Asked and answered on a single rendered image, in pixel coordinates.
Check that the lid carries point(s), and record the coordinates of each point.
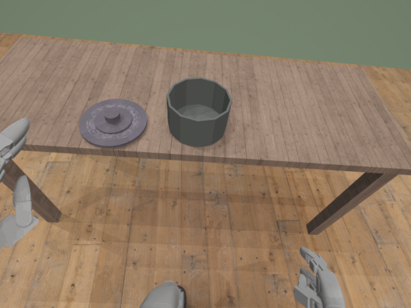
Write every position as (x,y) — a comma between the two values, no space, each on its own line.
(99,132)

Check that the robot left hand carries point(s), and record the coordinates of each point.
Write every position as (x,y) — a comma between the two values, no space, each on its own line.
(14,227)

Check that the table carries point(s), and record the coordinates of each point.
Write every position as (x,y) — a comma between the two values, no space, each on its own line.
(283,113)

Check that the left robot thigh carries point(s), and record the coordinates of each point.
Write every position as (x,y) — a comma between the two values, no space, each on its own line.
(164,296)

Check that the pot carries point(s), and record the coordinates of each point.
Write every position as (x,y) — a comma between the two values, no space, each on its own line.
(198,111)

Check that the knob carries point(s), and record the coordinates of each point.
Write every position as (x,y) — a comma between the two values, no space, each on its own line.
(112,115)

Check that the robot left shin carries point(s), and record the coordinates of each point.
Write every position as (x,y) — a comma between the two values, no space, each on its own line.
(169,283)

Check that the robot right hand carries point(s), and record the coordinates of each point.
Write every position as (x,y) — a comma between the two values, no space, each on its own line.
(324,290)

